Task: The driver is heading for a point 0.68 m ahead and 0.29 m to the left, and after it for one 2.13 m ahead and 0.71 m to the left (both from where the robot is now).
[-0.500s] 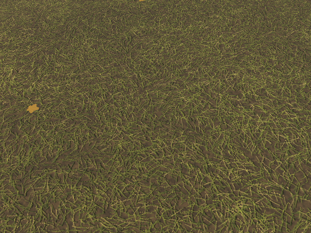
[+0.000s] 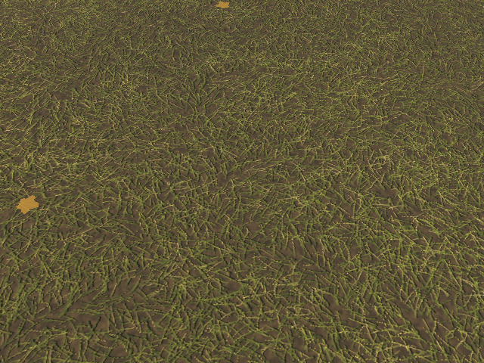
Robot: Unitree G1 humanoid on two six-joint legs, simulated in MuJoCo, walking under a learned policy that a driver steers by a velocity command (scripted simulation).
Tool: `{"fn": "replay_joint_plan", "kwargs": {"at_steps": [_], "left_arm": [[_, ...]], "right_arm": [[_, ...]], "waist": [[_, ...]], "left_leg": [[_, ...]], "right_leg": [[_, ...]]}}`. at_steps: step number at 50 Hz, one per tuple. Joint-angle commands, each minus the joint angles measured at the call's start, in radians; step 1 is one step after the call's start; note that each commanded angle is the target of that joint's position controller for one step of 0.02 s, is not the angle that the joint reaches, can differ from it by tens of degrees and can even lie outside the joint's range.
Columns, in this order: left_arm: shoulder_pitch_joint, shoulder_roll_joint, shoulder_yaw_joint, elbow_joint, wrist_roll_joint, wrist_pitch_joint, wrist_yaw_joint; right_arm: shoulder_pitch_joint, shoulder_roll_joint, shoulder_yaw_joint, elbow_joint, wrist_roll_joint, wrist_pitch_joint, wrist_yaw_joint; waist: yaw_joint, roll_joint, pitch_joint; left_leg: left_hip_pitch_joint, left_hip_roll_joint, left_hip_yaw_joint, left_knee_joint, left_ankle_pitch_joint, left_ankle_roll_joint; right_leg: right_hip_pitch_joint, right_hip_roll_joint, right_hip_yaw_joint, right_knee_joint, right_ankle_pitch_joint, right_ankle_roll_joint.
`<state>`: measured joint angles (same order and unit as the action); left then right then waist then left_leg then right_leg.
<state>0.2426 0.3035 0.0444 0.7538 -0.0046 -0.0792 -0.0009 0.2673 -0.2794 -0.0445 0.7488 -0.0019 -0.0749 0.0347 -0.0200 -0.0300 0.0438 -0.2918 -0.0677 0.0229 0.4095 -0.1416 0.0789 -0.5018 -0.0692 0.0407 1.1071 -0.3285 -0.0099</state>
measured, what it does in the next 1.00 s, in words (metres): walks ahead, turning left: right foot, then left foot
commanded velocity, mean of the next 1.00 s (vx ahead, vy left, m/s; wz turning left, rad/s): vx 0.17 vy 0.00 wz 0.52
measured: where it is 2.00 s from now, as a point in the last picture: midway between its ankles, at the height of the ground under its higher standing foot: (122, 337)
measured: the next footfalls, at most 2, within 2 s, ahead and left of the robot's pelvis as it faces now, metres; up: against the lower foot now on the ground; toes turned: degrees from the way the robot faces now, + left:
right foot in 0.28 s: +0.34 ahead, -0.13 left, +0.00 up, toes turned +11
left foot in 0.72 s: +0.22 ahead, +0.10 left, +0.00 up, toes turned +27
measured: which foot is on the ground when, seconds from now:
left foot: down 0.00-0.30, up 0.32-0.70, down 0.72-1.00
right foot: up 0.00-0.26, down 0.28-0.72, up 0.74-1.00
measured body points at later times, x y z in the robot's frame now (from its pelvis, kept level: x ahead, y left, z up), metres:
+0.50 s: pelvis +0.19 -0.05 +0.00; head +0.24 -0.05 +0.44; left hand +0.29 +0.25 -0.10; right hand +0.38 -0.31 -0.12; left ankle +0.15 +0.08 -0.67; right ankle +0.30 -0.14 -0.74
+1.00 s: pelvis +0.22 +0.00 +0.00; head +0.23 +0.05 +0.45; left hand +0.20 +0.33 -0.11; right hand +0.50 -0.16 -0.06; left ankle +0.19 +0.09 -0.74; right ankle +0.32 -0.12 -0.69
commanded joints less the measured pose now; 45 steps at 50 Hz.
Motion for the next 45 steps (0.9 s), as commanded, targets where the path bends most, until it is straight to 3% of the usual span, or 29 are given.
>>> {"fn": "replay_joint_plan", "kwargs": {"at_steps": [1,5,9,11,13,14,15,16,17,18,19,21,23,26,30,33,34,35,36,37,38,39,40,41,42,45], "left_arm": [[0.037,0.062,0.019,-0.062,0.015,0.002,0.008],[-0.135,0.04,0.007,-0.104,0.015,-0.009,0.003],[-0.232,0.051,0.012,-0.132,0.01,-0.022,-0.01],[-0.224,0.081,0.026,-0.133,0.011,-0.022,-0.014],[-0.145,0.103,0.04,-0.111,0.016,-0.026,-0.012],[-0.088,0.133,0.049,-0.104,0.029,-0.031,-0.004],[-0.001,0.198,0.06,-0.107,0.046,-0.025,0.007],[0.008,0.196,0.059,-0.106,0.037,0.0,0.005],[-0.02,0.147,0.053,-0.115,0.018,0.018,0.001],[-0.057,0.092,0.038,-0.125,0.016,0.028,0.006],[-0.115,0.071,0.027,-0.122,0.02,0.037,0.008],[-0.186,0.089,0.031,-0.113,0.032,0.047,0.011],[-0.2,0.092,0.037,-0.101,0.037,0.044,0.016],[-0.196,0.109,0.047,-0.081,0.024,0.045,0.025],[-0.197,0.149,0.061,-0.064,0.012,0.063,0.021],[-0.193,0.173,0.069,-0.045,-0.008,0.073,0.014],[-0.196,0.171,0.069,-0.037,-0.018,0.077,0.014],[-0.162,0.145,0.065,-0.019,-0.021,0.082,0.013],[-0.117,0.096,0.054,-0.004,-0.006,0.086,0.008],[-0.14,0.062,0.039,-0.06,0.037,0.085,0.008],[-0.238,0.109,0.055,-0.075,0.03,0.081,0.018],[-0.232,0.118,0.061,-0.074,0.006,0.083,0.021],[-0.197,0.118,0.066,-0.052,0.002,0.086,0.027],[-0.184,0.129,0.071,-0.039,0.012,0.088,0.034],[-0.174,0.128,0.073,-0.033,0.018,0.088,0.036],[-0.163,0.102,0.066,-0.033,0.006,0.082,0.029]], "right_arm": [[-0.031,-0.139,-0.037,-0.066,0.01,-0.024,-0.01],[0.016,-0.171,-0.051,-0.044,0.013,-0.009,-0.034],[0.095,-0.196,-0.064,-0.018,0.023,0.023,-0.049],[0.091,-0.19,-0.066,-0.025,0.028,0.039,-0.058],[0.044,-0.172,-0.064,-0.05,0.027,0.049,-0.067],[0.041,-0.13,-0.053,-0.067,0.022,0.049,-0.067],[0.096,-0.06,-0.031,-0.091,-0.005,0.047,-0.065],[0.289,-0.051,-0.019,-0.082,0.012,0.045,-0.059],[0.275,-0.148,-0.042,-0.062,0.03,0.056,-0.061],[0.158,-0.185,-0.058,-0.078,0.032,0.074,-0.068],[0.108,-0.183,-0.064,-0.086,0.029,0.097,-0.076],[0.101,-0.154,-0.064,-0.102,0.022,0.131,-0.081],[0.102,-0.118,-0.06,-0.114,0.02,0.138,-0.081],[0.034,-0.095,-0.049,-0.149,0.011,0.134,-0.07],[-0.019,-0.109,-0.048,-0.18,0.014,0.136,-0.045],[-0.025,-0.123,-0.056,-0.193,0.013,0.142,-0.03],[-0.003,-0.122,-0.06,-0.185,0.011,0.142,-0.027],[0.022,-0.141,-0.071,-0.174,0.006,0.141,-0.031],[0.05,-0.212,-0.092,-0.176,0.005,0.138,-0.043],[0.026,-0.329,-0.111,-0.213,-0.001,0.135,-0.058],[0.051,-0.29,-0.101,-0.218,-0.031,0.111,-0.049],[0.014,-0.264,-0.09,-0.211,-0.033,0.09,-0.045],[-0.046,-0.239,-0.086,-0.217,-0.014,0.08,-0.048],[-0.086,-0.207,-0.076,-0.224,0.003,0.081,-0.052],[-0.106,-0.196,-0.067,-0.23,0.006,0.083,-0.058],[-0.096,-0.189,-0.063,-0.238,0.001,0.089,-0.067]], "waist": [[0.042,0.095,-0.059],[-0.006,0.085,-0.003],[-0.038,0.109,-0.038],[-0.021,0.127,-0.064],[0.033,0.139,-0.097],[0.057,0.105,-0.152],[0.057,-0.091,-0.293],[-0.005,-0.306,-0.427],[0.014,-0.204,-0.395],[0.039,-0.12,-0.286],[0.027,-0.073,-0.211],[-0.008,-0.124,-0.125],[-0.015,-0.13,-0.115],[0.005,-0.097,-0.14],[0.02,-0.102,-0.142],[0.007,-0.101,-0.13],[-0.011,-0.092,-0.131],[-0.014,-0.06,-0.131],[-0.005,0.113,-0.116],[0.021,0.391,-0.084],[-0.06,0.267,-0.132],[-0.028,0.212,-0.122],[0.005,0.165,-0.113],[0.017,0.155,-0.115],[0.03,0.163,-0.125],[0.031,0.155,-0.154]], "left_leg": [[0.076,0.26,-0.311,-0.25,0.106,0.205],[0.03,0.204,-0.227,-0.245,0.139,0.158],[0.063,0.193,-0.232,-0.118,0.298,0.115],[0.109,0.205,-0.294,-0.037,0.264,0.087],[0.111,0.177,-0.327,0.076,0.233,0.045],[0.064,0.112,-0.302,0.201,0.165,0.004],[-0.107,0.023,-0.215,0.492,-0.249,-0.05],[-0.308,-0.029,-0.16,0.73,-0.646,-0.09],[-0.368,0.039,-0.17,0.837,-0.539,-0.116],[-0.406,0.067,-0.136,0.871,-0.462,-0.134],[-0.395,0.094,-0.12,0.855,-0.409,-0.149],[-0.288,0.12,-0.089,0.812,-0.331,-0.166],[-0.232,0.118,-0.057,0.741,-0.284,-0.166],[-0.201,0.146,-0.052,0.592,-0.224,-0.153],[-0.108,0.142,-0.013,0.432,-0.186,-0.123],[-0.044,0.125,0.019,0.274,-0.162,-0.084],[0.016,0.104,0.04,0.177,-0.101,-0.062],[0.095,0.083,0.029,0.101,-0.041,-0.033],[0.199,0.186,-0.148,-0.021,0.177,0.026],[0.265,0.427,-0.514,-0.068,0.369,0.207],[0.206,0.443,-0.539,-0.09,0.336,0.283],[0.191,0.396,-0.451,-0.09,0.291,0.242],[0.184,0.341,-0.387,-0.077,0.24,0.183],[0.182,0.317,-0.359,-0.069,0.243,0.149],[0.154,0.297,-0.333,-0.061,0.304,0.143],[0.173,0.265,-0.321,-0.049,0.332,0.146]], "right_leg": [[-0.09,-0.047,0.027,-0.102,0.071,0.034],[-0.06,-0.008,0.021,-0.398,0.32,0.062],[0.043,0.07,0.016,-0.548,0.414,0.066],[0.08,0.079,0.043,-0.603,0.374,0.048],[0.193,0.072,0.033,-0.675,0.397,0.015],[0.33,0.007,0.056,-0.708,0.513,-0.021],[0.602,-0.223,0.237,-0.629,0.869,-0.101],[0.789,-0.429,0.502,-0.619,0.888,-0.271],[0.708,-0.392,0.53,-0.689,0.615,-0.271],[0.617,-0.323,0.405,-0.718,0.456,-0.228],[0.497,-0.271,0.309,-0.749,0.386,-0.204],[0.287,-0.207,0.175,-0.821,0.317,-0.199],[0.239,-0.187,0.087,-0.852,0.334,-0.209],[0.284,-0.223,0.035,-0.849,0.395,-0.233],[0.296,-0.249,-0.017,-0.844,0.366,-0.226],[0.326,-0.262,-0.038,-0.793,0.327,-0.185],[0.313,-0.247,-0.064,-0.749,0.294,-0.153],[0.271,-0.214,-0.1,-0.677,0.226,-0.101],[0.146,-0.126,-0.191,-0.478,0.076,-0.009],[-0.149,0.04,-0.225,-0.202,-0.299,0.094],[-0.176,0.061,-0.041,-0.016,-0.34,0.087],[-0.186,0.044,-0.002,0.033,-0.258,0.068],[-0.186,0.03,0.013,0.022,-0.171,0.06],[-0.184,0.026,0.019,0.007,-0.116,0.063],[-0.141,0.037,0.013,0.024,-0.076,0.072],[-0.099,0.063,0.015,-0.055,-0.012,0.09]]}}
